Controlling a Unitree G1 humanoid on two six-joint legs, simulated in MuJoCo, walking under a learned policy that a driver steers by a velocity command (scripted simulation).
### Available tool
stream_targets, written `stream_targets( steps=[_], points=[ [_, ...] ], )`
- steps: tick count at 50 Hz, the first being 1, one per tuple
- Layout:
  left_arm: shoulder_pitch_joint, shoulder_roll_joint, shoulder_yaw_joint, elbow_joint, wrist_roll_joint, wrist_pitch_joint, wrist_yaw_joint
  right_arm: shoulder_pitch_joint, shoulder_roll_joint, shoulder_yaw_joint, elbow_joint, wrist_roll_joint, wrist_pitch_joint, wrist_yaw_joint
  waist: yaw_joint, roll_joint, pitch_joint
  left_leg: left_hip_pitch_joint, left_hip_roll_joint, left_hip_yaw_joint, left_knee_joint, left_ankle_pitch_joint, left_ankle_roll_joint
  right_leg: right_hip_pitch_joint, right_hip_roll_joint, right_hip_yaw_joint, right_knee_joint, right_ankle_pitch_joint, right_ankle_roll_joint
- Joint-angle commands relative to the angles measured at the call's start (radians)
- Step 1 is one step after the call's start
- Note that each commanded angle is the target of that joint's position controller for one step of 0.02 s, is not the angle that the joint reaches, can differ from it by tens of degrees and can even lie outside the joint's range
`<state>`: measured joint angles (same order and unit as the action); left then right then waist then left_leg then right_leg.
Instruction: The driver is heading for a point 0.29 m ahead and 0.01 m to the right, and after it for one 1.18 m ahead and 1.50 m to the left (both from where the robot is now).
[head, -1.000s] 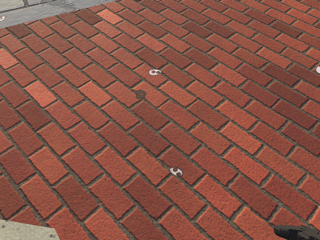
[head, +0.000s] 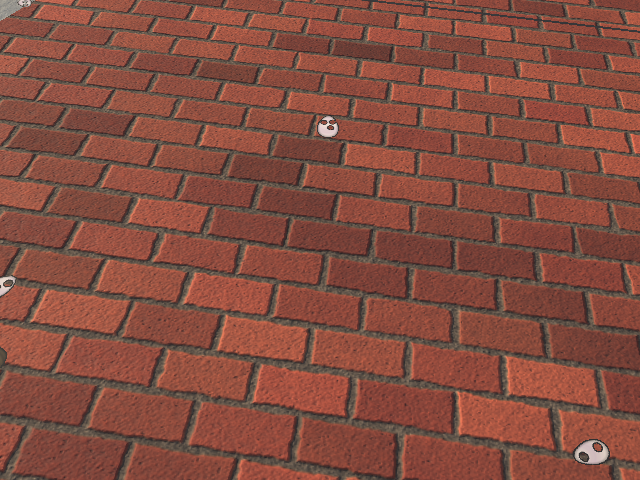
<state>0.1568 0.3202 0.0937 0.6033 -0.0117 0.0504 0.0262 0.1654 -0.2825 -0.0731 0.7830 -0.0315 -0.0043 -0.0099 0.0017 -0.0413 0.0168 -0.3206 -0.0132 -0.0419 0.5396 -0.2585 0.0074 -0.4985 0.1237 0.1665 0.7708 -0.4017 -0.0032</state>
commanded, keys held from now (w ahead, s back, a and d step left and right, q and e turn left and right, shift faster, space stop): no key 0.48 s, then w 0.30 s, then q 0.22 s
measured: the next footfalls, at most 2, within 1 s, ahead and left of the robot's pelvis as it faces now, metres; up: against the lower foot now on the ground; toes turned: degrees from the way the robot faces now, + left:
right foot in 0.28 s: +0.02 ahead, -0.14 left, +0.00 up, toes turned -2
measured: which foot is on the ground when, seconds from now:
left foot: down 0.00-1.00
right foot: up 0.00-0.26, down 0.28-0.74, up 0.76-1.00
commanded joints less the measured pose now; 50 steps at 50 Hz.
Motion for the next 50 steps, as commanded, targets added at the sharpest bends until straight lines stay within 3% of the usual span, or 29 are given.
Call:
stream_targets(
  steps=[1,2,3,6,9,11,13,14,15,16,17,18,20,24,26,28,31,33,35,36,37,38,39,40,41,43,44,47,50],
  points=[
    [0.066,0.157,0.056,-0.038,0.004,-0.015,0.001,-0.104,-0.136,-0.031,-0.106,0.000,-0.017,-0.016,0.045,0.175,-0.055,0.087,0.313,-0.305,-0.244,0.201,0.202,-0.103,-0.038,0.005,0.381,-0.089,0.038],
    [0.083,0.132,0.050,-0.023,0.010,-0.006,0.005,-0.113,-0.116,-0.024,-0.109,0.020,-0.017,-0.018,0.040,0.170,-0.047,0.109,0.277,-0.250,-0.231,0.212,0.181,-0.118,-0.038,0.001,0.427,-0.043,0.054],
    [0.085,0.101,0.040,-0.019,0.010,-0.001,0.004,-0.100,-0.108,-0.017,-0.105,0.027,-0.015,-0.020,0.032,0.165,-0.040,0.114,0.260,-0.212,-0.226,0.261,0.184,-0.116,-0.036,-0.005,0.453,-0.024,0.069],
    [0.017,0.052,0.015,-0.044,-0.001,-0.005,0.003,-0.037,-0.107,-0.014,-0.088,0.022,-0.004,-0.024,-0.010,0.190,-0.050,0.196,0.227,-0.139,-0.211,0.313,0.194,-0.093,-0.058,-0.054,0.282,0.002,0.093],
    [-0.026,0.010,-0.011,-0.061,0.007,-0.009,-0.006,-0.022,-0.136,-0.020,-0.077,0.025,0.004,-0.019,-0.035,0.247,-0.081,0.199,0.231,-0.108,-0.186,0.353,0.196,0.076,-0.110,-0.120,0.009,-0.047,0.093],
    [-0.012,0.035,-0.005,-0.050,-0.001,-0.010,-0.009,0.003,-0.160,-0.025,-0.066,0.035,0.009,-0.012,-0.042,0.257,-0.082,0.192,0.243,-0.126,-0.163,0.390,0.203,0.162,-0.102,-0.164,-0.139,-0.005,0.083],
    [0.049,0.036,-0.004,-0.013,0.003,-0.011,-0.012,0.010,-0.144,-0.015,-0.052,0.053,0.007,-0.008,-0.005,0.221,-0.068,0.152,0.223,-0.113,-0.126,0.394,0.165,0.301,-0.092,-0.181,-0.422,0.221,0.043],
    [0.052,0.063,-0.002,-0.016,0.011,-0.011,-0.008,0.051,-0.126,-0.007,-0.036,0.050,-0.003,-0.004,-0.013,0.182,-0.082,0.092,0.210,-0.106,-0.116,0.340,0.108,0.410,-0.135,-0.116,-0.461,0.332,0.012],
    [0.072,0.119,0.005,-0.025,0.019,-0.010,0.001,0.060,-0.088,0.008,-0.043,0.017,-0.018,0.004,-0.033,0.038,-0.137,0.017,0.149,-0.038,-0.019,0.204,0.037,0.525,-0.267,0.026,-0.413,0.601,-0.028],
    [0.010,0.118,-0.001,-0.012,0.033,-0.010,-0.002,0.083,-0.036,0.022,-0.046,0.007,-0.030,0.009,-0.091,-0.160,-0.136,0.037,0.086,0.035,-0.067,-0.008,-0.023,0.415,-0.325,0.060,-0.364,0.579,-0.114],
    [-0.024,0.047,-0.014,-0.032,0.032,-0.018,-0.014,0.017,-0.086,0.017,-0.040,-0.003,-0.030,0.005,-0.040,-0.100,-0.113,0.088,0.082,0.033,-0.069,0.022,-0.057,0.358,-0.286,0.046,-0.378,0.440,-0.125],
    [-0.012,0.026,-0.021,-0.017,0.040,-0.026,-0.020,-0.015,-0.100,0.013,-0.037,0.001,-0.029,0.006,-0.027,-0.076,-0.095,0.096,0.075,0.042,-0.074,0.068,-0.064,0.344,-0.250,0.023,-0.381,0.341,-0.094],
    [-0.004,0.052,-0.018,-0.005,0.036,-0.038,-0.022,-0.016,-0.103,0.011,-0.023,0.008,-0.017,0.000,-0.019,-0.062,-0.048,0.101,0.074,0.045,-0.072,0.109,-0.060,0.302,-0.221,0.006,-0.385,0.300,-0.063],
    [0.011,0.030,-0.028,0.015,0.032,-0.045,-0.017,0.006,-0.090,0.014,0.012,0.015,-0.012,-0.004,-0.023,-0.035,-0.019,0.123,0.078,0.043,-0.091,0.121,-0.053,0.273,-0.206,-0.008,-0.383,0.287,-0.052],
    [0.036,0.050,-0.022,0.028,0.026,-0.038,-0.011,0.018,-0.081,0.015,0.033,0.021,-0.009,-0.007,-0.010,-0.044,-0.025,0.098,0.034,0.097,-0.037,-0.031,-0.052,0.275,-0.200,0.011,-0.420,0.003,-0.074],
    [0.088,0.110,-0.005,0.039,0.016,-0.032,-0.007,-0.017,-0.079,0.012,0.020,0.035,-0.018,-0.008,0.027,-0.112,0.051,-0.057,-0.004,0.130,0.097,-0.161,-0.033,0.264,-0.285,0.164,-0.528,-0.342,-0.148],
    [0.129,0.113,-0.002,0.061,0.005,-0.059,-0.002,-0.054,-0.094,0.002,-0.010,0.059,-0.055,0.008,0.039,-0.170,0.110,-0.219,0.059,0.039,0.266,-0.256,0.033,0.300,-0.408,0.336,-0.593,-0.330,-0.227],
    [0.098,0.098,-0.004,0.060,-0.008,-0.071,-0.004,-0.035,-0.091,0.003,-0.003,0.068,-0.076,0.026,0.015,-0.133,0.090,-0.203,0.083,0.028,0.194,-0.272,0.071,0.334,-0.404,0.289,-0.576,-0.227,-0.215],
    [0.011,0.099,-0.005,0.045,-0.019,-0.066,-0.009,0.080,-0.077,0.002,0.060,0.060,-0.089,0.040,-0.061,-0.084,0.035,0.090,0.033,0.097,-0.019,-0.020,0.078,0.206,-0.315,0.134,-0.519,-0.094,-0.163],
    [0.006,0.080,-0.008,0.046,-0.011,-0.065,-0.010,0.166,-0.082,-0.004,0.105,0.049,-0.088,0.042,-0.093,-0.059,0.000,0.247,-0.003,0.115,-0.045,0.064,0.058,0.133,-0.265,0.068,-0.446,-0.060,-0.138],
    [-0.005,0.028,-0.023,0.039,0.000,-0.069,-0.013,0.261,-0.106,-0.013,0.134,0.044,-0.087,0.039,-0.123,0.015,-0.022,0.369,0.059,0.016,-0.083,0.011,0.066,0.039,-0.204,-0.010,-0.287,-0.030,-0.095],
    [-0.008,-0.041,-0.042,-0.001,0.008,-0.081,-0.013,0.344,-0.222,-0.035,0.135,0.043,-0.089,0.033,-0.127,0.290,-0.043,0.465,0.290,-0.374,-0.265,-0.205,0.169,-0.141,-0.078,-0.160,0.062,-0.077,-0.008],
    [-0.013,0.029,-0.022,-0.018,-0.019,-0.099,-0.005,0.339,-0.235,-0.033,0.120,0.029,-0.097,0.040,-0.129,0.313,-0.007,0.430,0.415,-0.667,-0.381,-0.377,0.286,-0.277,-0.070,-0.091,0.267,-0.204,-0.003],
    [0.002,0.066,-0.010,-0.006,-0.033,-0.113,-0.005,0.246,-0.185,-0.014,0.092,0.028,-0.103,0.036,-0.082,0.218,0.076,0.385,0.404,-0.621,-0.377,-0.333,0.284,-0.335,-0.131,-0.055,0.352,-0.130,-0.015],
    [0.019,0.071,-0.008,0.015,-0.022,-0.122,-0.008,0.187,-0.151,-0.004,0.071,0.029,-0.103,0.031,-0.055,0.175,0.098,0.361,0.350,-0.503,-0.356,-0.182,0.252,-0.332,-0.161,-0.074,0.359,-0.038,-0.022],
    [0.018,0.067,0.000,0.031,0.013,-0.129,-0.008,0.149,-0.138,0.006,0.056,0.034,-0.093,0.026,-0.033,0.136,0.063,0.349,0.279,-0.322,-0.323,0.270,0.200,-0.267,-0.191,-0.102,0.291,0.074,-0.008],
    [0.016,0.051,-0.001,0.034,0.019,-0.127,-0.014,0.165,-0.121,0.012,0.061,0.034,-0.085,0.022,-0.031,0.139,0.030,0.339,0.243,-0.245,-0.307,0.466,0.185,-0.205,-0.184,-0.121,0.255,0.107,0.007],
    [-0.024,-0.003,-0.014,0.024,0.010,-0.113,-0.017,0.192,-0.140,0.006,0.068,0.034,-0.059,-0.002,-0.026,0.138,-0.012,0.323,0.187,-0.131,-0.259,0.756,0.175,-0.125,-0.139,-0.159,0.110,0.187,0.046],
    [-0.111,-0.010,-0.019,-0.001,0.004,-0.103,-0.014,0.206,-0.174,-0.011,0.062,0.045,-0.032,-0.024,-0.041,0.149,-0.008,0.275,0.174,-0.126,-0.234,0.716,0.159,-0.071,-0.112,-0.151,-0.051,0.279,0.060]
  ],
)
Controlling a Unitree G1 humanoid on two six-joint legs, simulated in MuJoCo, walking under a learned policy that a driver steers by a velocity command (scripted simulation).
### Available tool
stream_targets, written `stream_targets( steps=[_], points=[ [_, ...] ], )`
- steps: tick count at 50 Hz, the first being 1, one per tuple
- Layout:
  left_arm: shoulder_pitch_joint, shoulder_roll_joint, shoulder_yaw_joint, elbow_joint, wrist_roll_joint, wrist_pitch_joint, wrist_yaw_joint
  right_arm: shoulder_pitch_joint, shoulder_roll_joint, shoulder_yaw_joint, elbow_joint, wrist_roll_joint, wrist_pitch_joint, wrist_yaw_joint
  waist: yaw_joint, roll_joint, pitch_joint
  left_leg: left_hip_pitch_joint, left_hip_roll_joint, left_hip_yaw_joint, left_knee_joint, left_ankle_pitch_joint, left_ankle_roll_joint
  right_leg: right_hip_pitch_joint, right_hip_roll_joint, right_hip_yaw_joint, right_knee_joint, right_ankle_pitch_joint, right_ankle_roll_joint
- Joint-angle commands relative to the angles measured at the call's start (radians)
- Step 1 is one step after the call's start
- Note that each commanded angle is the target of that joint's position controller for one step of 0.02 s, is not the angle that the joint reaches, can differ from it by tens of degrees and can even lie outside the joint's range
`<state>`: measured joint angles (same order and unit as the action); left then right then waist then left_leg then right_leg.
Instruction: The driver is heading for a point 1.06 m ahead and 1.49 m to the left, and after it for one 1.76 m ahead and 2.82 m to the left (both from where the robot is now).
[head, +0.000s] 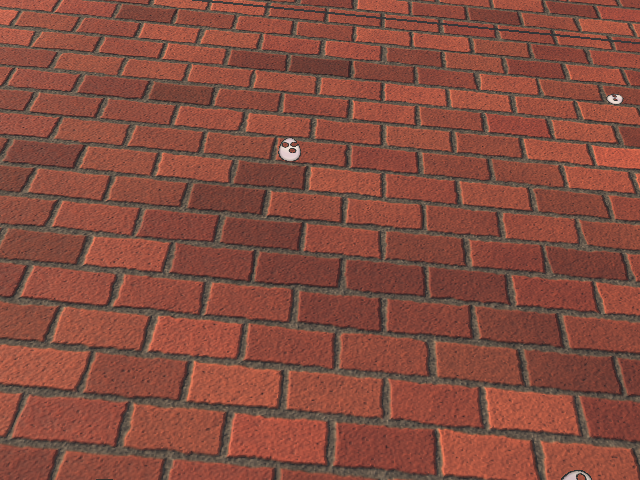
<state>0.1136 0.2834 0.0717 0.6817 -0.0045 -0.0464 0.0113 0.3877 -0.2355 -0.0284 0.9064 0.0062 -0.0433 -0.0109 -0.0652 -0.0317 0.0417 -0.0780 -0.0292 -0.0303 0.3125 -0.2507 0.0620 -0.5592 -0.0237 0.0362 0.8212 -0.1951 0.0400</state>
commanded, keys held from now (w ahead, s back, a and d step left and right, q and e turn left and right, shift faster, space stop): q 1.00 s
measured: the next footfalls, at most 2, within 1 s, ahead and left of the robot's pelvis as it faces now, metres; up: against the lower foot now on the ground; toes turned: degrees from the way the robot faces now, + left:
right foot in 0.18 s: +0.22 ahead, -0.12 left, +0.00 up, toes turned +10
left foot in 0.60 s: +0.11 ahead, +0.12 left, +0.00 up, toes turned +23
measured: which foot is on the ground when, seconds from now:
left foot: down 0.00-0.18, up 0.20-0.58, down 0.60-1.00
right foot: up 0.00-0.16, down 0.18-0.60, up 0.62-1.00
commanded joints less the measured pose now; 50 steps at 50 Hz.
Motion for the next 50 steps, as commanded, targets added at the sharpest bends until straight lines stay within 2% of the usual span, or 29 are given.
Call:
stream_targets(
  steps=[1,5,7,8,9,10,11,12,13,14,15,16,17,19,21,24,27,28,29,30,31,32,33,34,35,36,39,44,50],
  points=[
    [-0.091,0.032,0.004,-0.086,-0.005,-0.004,0.000,-0.011,-0.224,-0.059,-0.063,0.011,0.015,-0.026,0.020,0.148,-0.032,0.019,0.192,-0.149,0.001,0.683,0.103,0.007,0.042,-0.016,-0.139,0.092,0.019],
    [-0.139,0.063,0.013,-0.097,-0.007,-0.010,-0.011,-0.026,-0.221,-0.072,-0.083,0.021,0.038,-0.037,0.021,0.152,-0.033,0.011,0.210,-0.234,0.059,0.585,0.096,0.064,0.057,0.016,-0.247,0.103,0.009],
    [-0.088,0.093,0.026,-0.078,-0.005,-0.023,-0.013,-0.071,-0.225,-0.079,-0.110,0.023,0.042,-0.041,0.053,0.162,-0.052,0.004,0.198,-0.279,0.119,0.543,0.074,0.158,0.065,0.019,-0.323,0.108,-0.019],
    [-0.026,0.109,0.035,-0.057,0.000,-0.032,-0.010,-0.106,-0.220,-0.079,-0.128,0.023,0.041,-0.040,0.092,0.152,-0.080,-0.020,0.159,-0.271,0.190,0.549,0.049,0.268,0.068,0.005,-0.409,0.200,-0.045],
    [0.048,0.149,0.045,-0.047,0.018,-0.040,-0.001,-0.107,-0.181,-0.068,-0.149,0.014,0.037,-0.036,0.118,0.099,-0.169,-0.090,0.096,-0.244,0.333,0.465,0.011,0.461,-0.028,0.069,-0.431,0.367,-0.100],
    [0.112,0.208,0.051,-0.051,0.034,-0.033,0.011,-0.056,-0.099,-0.046,-0.175,-0.018,0.033,-0.033,0.101,-0.120,-0.300,-0.288,-0.029,-0.163,0.599,-0.084,-0.042,0.734,-0.262,0.284,-0.352,0.787,-0.195],
    [0.106,0.192,0.045,-0.054,0.038,-0.013,0.004,0.088,-0.114,-0.045,-0.175,0.002,0.037,-0.028,0.041,-0.299,-0.410,-0.432,-0.088,-0.135,0.821,-0.516,-0.079,0.793,-0.448,0.563,-0.418,0.717,-0.353],
    [0.040,0.114,0.025,-0.069,0.021,-0.004,0.003,0.088,-0.207,-0.072,-0.137,0.017,0.054,-0.029,0.035,-0.150,-0.301,-0.481,-0.011,-0.137,0.925,-0.447,-0.106,0.670,-0.406,0.506,-0.459,0.487,-0.338],
    [-0.015,0.071,0.012,-0.076,0.012,0.002,0.006,0.006,-0.235,-0.085,-0.149,0.024,0.070,-0.031,0.041,-0.087,-0.189,-0.513,0.021,-0.095,0.952,-0.370,-0.126,0.565,-0.331,0.354,-0.473,0.367,-0.293],
    [-0.058,0.061,0.006,-0.072,0.014,0.009,0.006,-0.019,-0.224,-0.088,-0.152,0.023,0.088,-0.038,0.029,-0.049,-0.143,-0.502,0.048,-0.080,0.939,-0.317,-0.140,0.472,-0.277,0.266,-0.500,0.260,-0.267],
    [-0.082,0.073,0.008,-0.064,0.019,0.013,0.006,-0.034,-0.219,-0.091,-0.165,0.015,0.100,-0.042,0.023,-0.067,-0.110,-0.471,0.067,-0.071,0.923,-0.266,-0.151,0.384,-0.251,0.211,-0.527,0.192,-0.260],
    [-0.091,0.090,0.013,-0.054,0.029,0.015,0.008,-0.035,-0.191,-0.085,-0.175,0.012,0.107,-0.038,0.017,-0.092,-0.090,-0.421,0.067,-0.042,0.903,-0.226,-0.156,0.306,-0.220,0.145,-0.554,0.175,-0.259],
    [-0.092,0.092,0.014,-0.046,0.033,0.014,0.012,-0.040,-0.169,-0.080,-0.188,0.013,0.109,-0.036,0.018,-0.107,-0.086,-0.404,0.067,-0.024,0.865,-0.204,-0.158,0.287,-0.211,0.107,-0.569,0.172,-0.268],
    [-0.077,0.105,0.019,-0.031,0.029,0.013,0.021,-0.078,-0.150,-0.071,-0.221,0.010,0.105,-0.031,0.036,-0.107,-0.100,-0.412,0.086,-0.012,0.777,-0.180,-0.157,0.320,-0.237,0.080,-0.577,0.198,-0.294],
    [-0.078,0.127,0.026,-0.022,0.022,0.017,0.027,-0.123,-0.143,-0.062,-0.253,0.003,0.101,-0.020,0.050,-0.087,-0.123,-0.390,0.111,-0.007,0.677,-0.150,-0.146,0.349,-0.263,0.058,-0.574,0.210,-0.303],
    [-0.082,0.165,0.036,-0.012,0.015,0.030,0.023,-0.146,-0.155,-0.058,-0.278,0.005,0.098,0.000,0.056,-0.091,-0.137,-0.311,0.111,0.027,0.556,-0.114,-0.120,0.348,-0.280,0.014,-0.567,0.204,-0.293],
    [-0.079,0.185,0.041,0.002,-0.003,0.039,0.015,-0.137,-0.175,-0.066,-0.290,0.007,0.102,0.015,0.042,-0.092,-0.133,-0.245,0.093,0.065,0.414,-0.079,-0.083,0.367,-0.291,-0.016,-0.519,0.175,-0.254],
    [-0.085,0.184,0.041,0.007,-0.014,0.044,0.014,-0.111,-0.173,-0.069,-0.284,0.005,0.101,0.018,0.021,-0.085,-0.134,-0.189,0.074,0.088,0.315,-0.020,-0.061,0.356,-0.280,-0.041,-0.474,0.149,-0.222],
    [-0.056,0.162,0.036,0.023,-0.019,0.048,0.013,-0.082,-0.186,-0.079,-0.273,0.001,0.101,0.016,0.016,-0.061,-0.135,-0.116,0.049,0.089,0.236,0.027,-0.032,0.318,-0.252,-0.077,-0.404,0.087,-0.172],
    [-0.003,0.120,0.028,0.045,-0.012,0.053,0.008,-0.054,-0.237,-0.096,-0.273,-0.002,0.100,0.007,0.020,0.068,-0.108,-0.031,0.102,-0.036,0.108,0.178,0.019,0.212,-0.184,-0.154,-0.237,-0.043,-0.085],
    [0.012,0.063,0.009,0.010,0.039,0.055,0.000,-0.065,-0.352,-0.117,-0.312,-0.001,0.098,-0.015,0.071,0.386,-0.087,0.072,0.367,-0.418,0.060,0.486,0.160,-0.072,-0.026,-0.231,0.096,-0.445,0.030],
    [-0.112,0.107,0.024,-0.028,0.028,0.049,0.012,-0.066,-0.353,-0.111,-0.338,-0.044,0.074,-0.003,-0.012,0.310,-0.121,-0.044,0.421,-0.523,-0.001,0.421,0.293,-0.125,0.033,-0.036,0.273,-0.495,0.023],
    [-0.125,0.133,0.034,-0.027,0.003,0.051,0.019,-0.106,-0.321,-0.103,-0.337,-0.050,0.052,0.004,0.012,0.214,-0.098,-0.061,0.366,-0.435,-0.013,0.332,0.257,-0.134,0.010,0.009,0.332,-0.404,0.003],
    [-0.089,0.138,0.040,-0.010,-0.001,0.055,0.025,-0.163,-0.293,-0.099,-0.340,-0.029,0.042,0.002,0.049,0.170,-0.082,-0.068,0.313,-0.367,-0.002,0.272,0.195,-0.139,-0.005,0.023,0.322,-0.303,-0.008],
    [-0.064,0.142,0.045,0.016,0.008,0.059,0.033,-0.197,-0.255,-0.087,-0.348,-0.010,0.041,-0.003,0.062,0.144,-0.092,-0.061,0.281,-0.330,0.009,0.260,0.155,-0.130,-0.014,0.030,0.317,-0.243,-0.004],
    [-0.045,0.141,0.046,0.022,0.015,0.059,0.035,-0.217,-0.242,-0.078,-0.354,-0.003,0.043,-0.010,0.075,0.155,-0.100,-0.078,0.259,-0.303,0.015,0.311,0.147,-0.098,-0.005,0.026,0.335,-0.193,0.007],
    [-0.033,0.121,0.042,0.024,0.003,0.053,0.027,-0.195,-0.221,-0.069,-0.367,-0.008,0.046,-0.022,0.075,0.153,-0.138,-0.040,0.230,-0.284,0.030,0.389,0.154,-0.065,0.020,0.032,0.316,-0.125,0.027],
    [-0.085,0.102,0.029,0.009,0.000,0.045,0.018,-0.165,-0.249,-0.083,-0.375,-0.003,0.061,-0.032,0.044,0.175,-0.120,0.002,0.216,-0.349,0.052,0.311,0.161,-0.036,0.037,0.052,0.063,-0.127,0.052],
    [-0.072,0.116,0.030,0.009,-0.009,0.026,-0.003,-0.196,-0.260,-0.091,-0.397,-0.001,0.077,-0.019,0.040,0.196,-0.125,-0.053,0.198,-0.461,0.089,0.364,0.171,0.111,0.069,0.063,-0.114,-0.184,0.037]
  ],
)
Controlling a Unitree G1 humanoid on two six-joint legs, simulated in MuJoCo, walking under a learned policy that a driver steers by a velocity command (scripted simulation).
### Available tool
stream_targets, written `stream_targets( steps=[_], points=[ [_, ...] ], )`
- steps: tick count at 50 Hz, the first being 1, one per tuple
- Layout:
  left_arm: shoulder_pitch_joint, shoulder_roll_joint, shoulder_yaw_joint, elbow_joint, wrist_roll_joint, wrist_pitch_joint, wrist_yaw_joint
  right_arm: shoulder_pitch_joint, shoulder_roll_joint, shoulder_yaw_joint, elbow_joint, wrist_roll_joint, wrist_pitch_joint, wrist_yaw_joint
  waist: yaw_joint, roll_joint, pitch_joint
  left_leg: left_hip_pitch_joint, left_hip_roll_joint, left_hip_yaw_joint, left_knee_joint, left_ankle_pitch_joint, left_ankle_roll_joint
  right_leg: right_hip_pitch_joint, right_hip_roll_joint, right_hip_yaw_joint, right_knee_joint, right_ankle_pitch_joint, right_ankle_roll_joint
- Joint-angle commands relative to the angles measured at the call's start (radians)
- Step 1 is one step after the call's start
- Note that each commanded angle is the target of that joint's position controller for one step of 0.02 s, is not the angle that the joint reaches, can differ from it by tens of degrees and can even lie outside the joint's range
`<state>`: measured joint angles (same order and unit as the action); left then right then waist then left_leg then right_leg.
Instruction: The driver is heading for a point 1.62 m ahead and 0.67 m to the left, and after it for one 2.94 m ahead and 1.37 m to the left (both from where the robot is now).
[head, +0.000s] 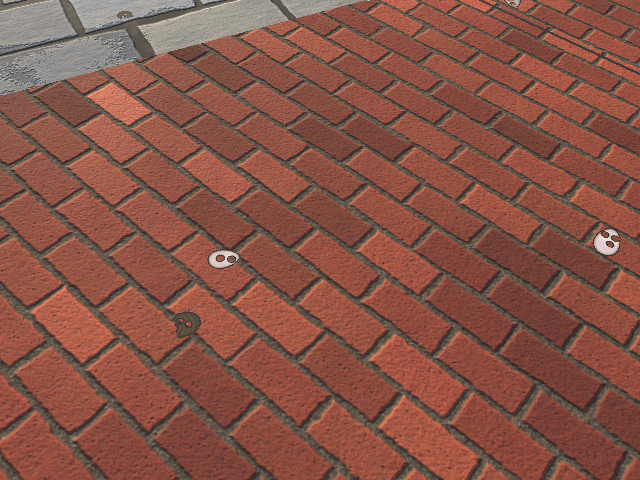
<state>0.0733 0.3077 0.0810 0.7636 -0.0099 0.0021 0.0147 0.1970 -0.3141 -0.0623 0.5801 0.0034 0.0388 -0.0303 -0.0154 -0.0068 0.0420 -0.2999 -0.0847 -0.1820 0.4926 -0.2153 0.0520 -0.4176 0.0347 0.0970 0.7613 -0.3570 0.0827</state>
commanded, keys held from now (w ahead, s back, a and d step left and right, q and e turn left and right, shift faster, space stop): q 0.72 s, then no key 0.28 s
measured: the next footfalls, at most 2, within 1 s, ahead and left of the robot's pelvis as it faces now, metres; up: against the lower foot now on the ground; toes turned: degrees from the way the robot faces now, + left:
right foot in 0.12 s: +0.06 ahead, -0.14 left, +0.00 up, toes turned +10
left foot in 0.54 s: +0.01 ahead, +0.13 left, +0.00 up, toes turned +23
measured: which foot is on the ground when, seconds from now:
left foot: down 0.00-0.12, up 0.14-0.52, down 0.54-1.00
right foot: up 0.00-0.10, down 0.12-0.54, up 0.56-0.98, down 1.00-1.00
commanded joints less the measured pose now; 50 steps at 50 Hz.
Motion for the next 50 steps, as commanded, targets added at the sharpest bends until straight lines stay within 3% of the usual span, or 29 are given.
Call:
stream_targets(
  steps=[1,4,5,6,7,8,9,10,11,13,15,19,23,25,26,27,28,29,30,31,32,33,35,40,44,47,49,50],
  points=[
    [-0.025,0.094,0.021,-0.073,-0.005,-0.027,-0.010,-0.013,-0.181,-0.058,-0.074,0.005,-0.003,0.002,-0.007,0.174,-0.131,0.177,0.249,-0.329,-0.079,0.357,0.177,-0.011,0.014,0.003,-0.088,-0.023,-0.011],
    [0.039,0.098,0.027,-0.059,-0.003,-0.039,-0.022,-0.058,-0.173,-0.058,-0.085,0.024,0.005,0.000,0.035,0.168,-0.147,0.161,0.204,-0.349,-0.027,0.359,0.131,0.121,0.014,-0.015,-0.321,0.111,-0.041],
    [0.072,0.115,0.035,-0.048,0.003,-0.040,-0.021,-0.062,-0.158,-0.054,-0.088,0.029,0.006,-0.003,0.048,0.143,-0.152,0.099,0.166,-0.326,0.005,0.254,0.089,0.226,-0.028,-0.005,-0.415,0.244,-0.063],
    [0.088,0.177,0.048,-0.056,0.018,-0.035,-0.015,-0.011,-0.109,-0.041,-0.086,0.016,0.005,-0.002,0.020,-0.019,-0.181,-0.025,0.080,-0.220,0.166,-0.037,0.030,0.356,-0.214,0.152,-0.439,0.350,-0.133],
    [0.065,0.239,0.056,-0.052,0.038,-0.025,-0.013,0.036,-0.105,-0.043,-0.104,0.019,-0.001,-0.002,-0.028,-0.272,-0.122,-0.251,-0.087,-0.030,0.341,-0.434,-0.035,0.380,-0.392,0.376,-0.449,0.570,-0.303],
    [0.044,0.187,0.046,-0.074,0.040,-0.029,-0.010,0.047,-0.198,-0.070,-0.086,0.001,-0.009,-0.003,-0.006,-0.204,-0.112,-0.288,-0.007,-0.008,0.575,-0.446,-0.085,0.325,-0.467,0.406,-0.455,0.562,-0.388],
    [0.000,0.134,0.029,-0.089,0.034,-0.029,-0.003,0.045,-0.230,-0.086,-0.063,0.010,-0.007,0.000,-0.016,-0.138,-0.093,-0.282,0.020,0.001,0.656,-0.370,-0.099,0.294,-0.404,0.302,-0.443,0.514,-0.354],
    [-0.037,0.110,0.022,-0.094,0.023,-0.024,0.003,0.052,-0.208,-0.086,-0.045,0.012,0.003,-0.001,-0.028,-0.114,-0.073,-0.287,0.031,0.015,0.690,-0.307,-0.117,0.285,-0.331,0.209,-0.433,0.449,-0.305],
    [-0.043,0.096,0.016,-0.098,0.009,-0.021,0.009,0.051,-0.183,-0.080,-0.040,0.009,0.011,-0.001,-0.015,-0.119,-0.060,-0.315,0.034,0.024,0.729,-0.255,-0.133,0.297,-0.301,0.158,-0.430,0.443,-0.289],
    [-0.012,0.105,0.013,-0.091,0.013,-0.011,0.020,0.027,-0.136,-0.064,-0.054,0.020,0.015,0.007,0.006,-0.128,-0.049,-0.321,0.048,0.081,0.711,-0.205,-0.151,0.306,-0.267,0.070,-0.441,0.495,-0.295],
    [0.036,0.121,0.018,-0.082,0.021,-0.001,0.026,-0.029,-0.111,-0.051,-0.080,0.025,0.012,0.010,0.045,-0.146,-0.061,-0.348,0.073,0.113,0.617,-0.189,-0.163,0.382,-0.281,0.044,-0.442,0.527,-0.312],
    [0.043,0.171,0.035,-0.080,0.015,0.012,0.016,-0.058,-0.086,-0.033,-0.104,0.013,0.010,0.023,0.066,-0.159,-0.095,-0.242,0.123,0.165,0.418,-0.193,-0.158,0.402,-0.319,-0.012,-0.438,0.567,-0.320],
    [0.034,0.200,0.044,-0.075,-0.004,0.011,-0.003,-0.032,-0.103,-0.038,-0.106,0.018,0.018,0.034,0.053,-0.173,-0.094,-0.110,0.116,0.221,0.240,-0.163,-0.122,0.359,-0.340,-0.058,-0.412,0.570,-0.299],
    [0.021,0.204,0.045,-0.071,-0.023,0.007,-0.008,0.005,-0.104,-0.045,-0.098,0.018,0.023,0.042,0.019,-0.162,-0.096,-0.023,0.101,0.242,0.082,-0.073,-0.082,0.343,-0.341,-0.083,-0.353,0.537,-0.261],
    [0.025,0.188,0.041,-0.064,-0.033,0.004,-0.009,0.043,-0.112,-0.053,-0.084,0.016,0.024,0.040,-0.005,-0.140,-0.104,0.069,0.080,0.251,-0.030,0.020,-0.049,0.302,-0.320,-0.117,-0.286,0.481,-0.219],
    [0.088,0.144,0.029,-0.041,-0.022,-0.001,-0.013,0.087,-0.157,-0.072,-0.074,0.014,0.022,0.031,-0.013,-0.033,-0.129,0.222,0.100,0.179,-0.110,0.194,-0.008,0.199,-0.268,-0.187,-0.146,0.353,-0.146],
    [0.086,0.065,0.001,-0.080,0.042,-0.004,-0.016,0.124,-0.284,-0.100,-0.093,0.011,0.016,0.012,0.006,0.291,-0.158,0.420,0.370,-0.190,-0.098,0.632,0.104,-0.099,-0.141,-0.262,0.182,-0.174,-0.042],
    [-0.002,0.090,0.006,-0.118,0.035,-0.006,-0.006,0.112,-0.280,-0.087,-0.113,-0.025,-0.012,0.026,-0.041,0.284,-0.196,0.328,0.502,-0.368,-0.115,0.671,0.309,-0.221,-0.039,-0.111,0.386,-0.354,-0.013],
    [-0.033,0.135,0.020,-0.119,0.012,-0.001,0.001,0.099,-0.229,-0.074,-0.104,-0.028,-0.034,0.036,-0.054,0.176,-0.176,0.300,0.449,-0.286,-0.137,0.574,0.298,-0.232,-0.065,-0.048,0.467,-0.301,-0.018],
    [-0.027,0.141,0.024,-0.115,0.003,0.001,0.004,0.055,-0.202,-0.065,-0.089,-0.015,-0.045,0.034,-0.022,0.154,-0.133,0.265,0.385,-0.206,-0.137,0.484,0.239,-0.234,-0.083,-0.033,0.456,-0.211,-0.031],
    [-0.009,0.142,0.028,-0.096,0.009,0.004,0.011,0.013,-0.181,-0.059,-0.090,0.000,-0.044,0.028,-0.003,0.113,-0.116,0.246,0.336,-0.163,-0.137,0.407,0.190,-0.229,-0.094,-0.026,0.417,-0.140,-0.031],
    [0.001,0.149,0.031,-0.094,0.016,0.006,0.013,-0.019,-0.172,-0.052,-0.093,0.010,-0.040,0.022,0.012,0.126,-0.105,0.212,0.313,-0.141,-0.139,0.419,0.175,-0.204,-0.088,-0.028,0.398,-0.085,-0.023],
    [0.029,0.133,0.028,-0.083,0.013,0.005,0.007,-0.033,-0.166,-0.045,-0.098,0.001,-0.035,0.011,0.029,0.142,-0.129,0.186,0.284,-0.123,-0.146,0.435,0.177,-0.149,-0.059,-0.038,0.385,-0.018,-0.007],
    [0.019,0.098,0.011,-0.080,0.008,0.008,0.005,-0.027,-0.157,-0.039,-0.083,-0.006,-0.028,0.001,0.005,0.148,-0.135,0.193,0.271,-0.130,-0.136,0.333,0.178,-0.089,-0.054,-0.043,0.156,0.011,0.014],
    [0.010,0.096,0.006,-0.090,0.003,0.005,-0.003,-0.032,-0.159,-0.034,-0.065,-0.014,-0.020,0.010,-0.015,0.163,-0.105,0.118,0.270,-0.167,-0.130,0.231,0.184,0.012,-0.052,-0.054,0.027,-0.020,-0.001],
    [0.025,0.092,0.003,-0.094,0.000,-0.004,-0.010,-0.048,-0.141,-0.023,-0.051,-0.010,-0.018,0.018,-0.010,0.160,-0.099,0.107,0.267,-0.204,-0.103,0.234,0.176,0.075,-0.047,-0.060,-0.088,-0.018,-0.019],
    [0.077,0.065,-0.004,-0.080,0.008,-0.015,-0.020,-0.078,-0.107,-0.009,-0.040,0.001,-0.018,0.020,0.038,0.135,-0.104,0.070,0.230,-0.189,-0.068,0.217,0.133,0.209,-0.042,-0.078,-0.324,0.158,-0.046],
    [0.090,0.079,-0.006,-0.082,0.025,-0.021,-0.020,-0.041,-0.080,0.001,-0.025,-0.005,-0.025,0.019,0.034,0.095,-0.114,0.032,0.194,-0.173,-0.054,0.151,0.080,0.298,-0.086,-0.033,-0.390,0.300,-0.067]
  ],
)
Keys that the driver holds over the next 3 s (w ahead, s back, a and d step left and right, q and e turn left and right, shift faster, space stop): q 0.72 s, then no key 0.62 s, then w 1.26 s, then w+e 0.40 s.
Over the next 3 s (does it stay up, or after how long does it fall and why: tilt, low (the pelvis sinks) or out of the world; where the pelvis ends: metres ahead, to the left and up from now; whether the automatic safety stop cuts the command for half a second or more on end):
stays up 0.69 0.43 0.00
